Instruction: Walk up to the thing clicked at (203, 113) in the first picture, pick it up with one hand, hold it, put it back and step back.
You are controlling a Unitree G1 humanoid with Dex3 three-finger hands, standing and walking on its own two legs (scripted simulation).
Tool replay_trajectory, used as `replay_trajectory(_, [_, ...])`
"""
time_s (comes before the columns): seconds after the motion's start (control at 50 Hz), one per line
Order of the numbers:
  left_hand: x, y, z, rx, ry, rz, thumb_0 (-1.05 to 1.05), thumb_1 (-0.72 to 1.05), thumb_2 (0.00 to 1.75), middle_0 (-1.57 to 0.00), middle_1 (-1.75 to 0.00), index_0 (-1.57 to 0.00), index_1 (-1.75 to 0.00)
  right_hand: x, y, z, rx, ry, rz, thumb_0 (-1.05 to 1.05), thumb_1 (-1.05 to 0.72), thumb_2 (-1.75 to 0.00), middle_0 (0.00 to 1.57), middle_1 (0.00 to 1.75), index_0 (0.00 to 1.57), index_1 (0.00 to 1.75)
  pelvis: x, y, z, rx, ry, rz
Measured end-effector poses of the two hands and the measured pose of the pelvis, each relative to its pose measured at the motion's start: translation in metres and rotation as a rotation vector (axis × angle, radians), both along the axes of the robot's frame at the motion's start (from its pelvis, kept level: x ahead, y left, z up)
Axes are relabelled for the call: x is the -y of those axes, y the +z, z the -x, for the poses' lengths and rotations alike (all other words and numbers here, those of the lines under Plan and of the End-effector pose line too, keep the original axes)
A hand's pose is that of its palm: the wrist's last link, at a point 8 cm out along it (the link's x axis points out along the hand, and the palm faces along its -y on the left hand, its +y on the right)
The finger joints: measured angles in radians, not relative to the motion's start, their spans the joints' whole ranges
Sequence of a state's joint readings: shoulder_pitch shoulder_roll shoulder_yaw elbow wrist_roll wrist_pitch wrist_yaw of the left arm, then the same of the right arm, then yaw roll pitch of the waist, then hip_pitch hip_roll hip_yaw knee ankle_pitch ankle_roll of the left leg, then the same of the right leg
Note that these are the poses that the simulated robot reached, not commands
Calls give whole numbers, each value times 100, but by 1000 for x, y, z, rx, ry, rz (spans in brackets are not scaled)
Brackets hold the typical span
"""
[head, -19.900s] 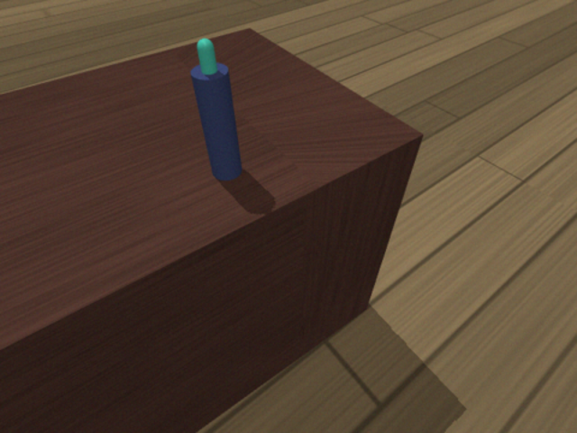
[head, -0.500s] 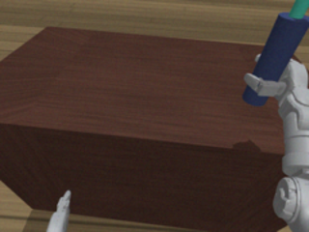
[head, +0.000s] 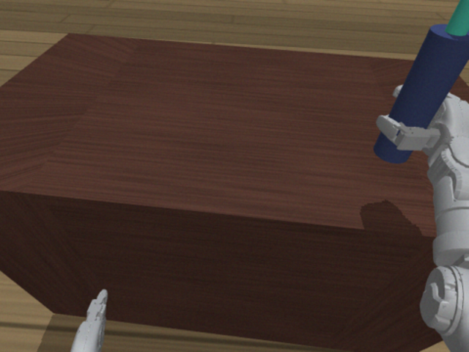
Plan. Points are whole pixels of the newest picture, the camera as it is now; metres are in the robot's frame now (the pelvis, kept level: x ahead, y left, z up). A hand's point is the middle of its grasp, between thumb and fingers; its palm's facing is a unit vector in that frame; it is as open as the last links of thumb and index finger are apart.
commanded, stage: crouch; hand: right
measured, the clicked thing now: (425, 88) +0.44 -0.22 +0.26
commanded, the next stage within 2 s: lower in 0.24 s
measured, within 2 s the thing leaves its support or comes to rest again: rests again in 1.46 s
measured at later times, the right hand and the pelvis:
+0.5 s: hand (397, 123) +0.46 -0.23 +0.18, palm faces +0.18 +0.98 +0.01, open 8.5 cm; pelvis +0.00 +0.00 +0.00, yaw +1 degrees
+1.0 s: hand (385, 142) +0.48 -0.23 +0.13, palm faces +0.19 +0.98 +0.02, open 8.4 cm; pelvis +0.00 -0.01 -0.01, yaw +1 degrees
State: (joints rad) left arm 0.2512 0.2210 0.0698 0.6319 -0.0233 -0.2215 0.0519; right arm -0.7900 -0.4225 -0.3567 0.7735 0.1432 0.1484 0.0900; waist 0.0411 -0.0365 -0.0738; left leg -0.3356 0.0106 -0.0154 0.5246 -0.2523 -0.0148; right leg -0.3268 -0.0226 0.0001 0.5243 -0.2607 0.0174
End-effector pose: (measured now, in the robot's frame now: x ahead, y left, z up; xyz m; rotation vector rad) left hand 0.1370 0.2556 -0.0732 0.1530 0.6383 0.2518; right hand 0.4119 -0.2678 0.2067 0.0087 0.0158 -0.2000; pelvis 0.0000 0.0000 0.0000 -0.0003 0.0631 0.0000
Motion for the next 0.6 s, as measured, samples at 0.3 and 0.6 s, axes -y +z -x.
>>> replay_trajectory(0.3, [-2, -2, 4, -46, 15, -16, -1, -53, 6, -5, -4, -5, -4, 4, -9, -16, 6, 13, -1, -1, 27, -117, 82, 118, 83, 116, 1, -2, 1, -32, 5, -1])
replay_trajectory(0.6, [-4, -2, 13, -76, 37, -35, -1, -54, 6, -5, -4, -5, -5, 9, -37, -25, -20, 22, -11, -1, 27, -117, 83, 117, 83, 115, 6, -5, 3, -65, 13, -6])
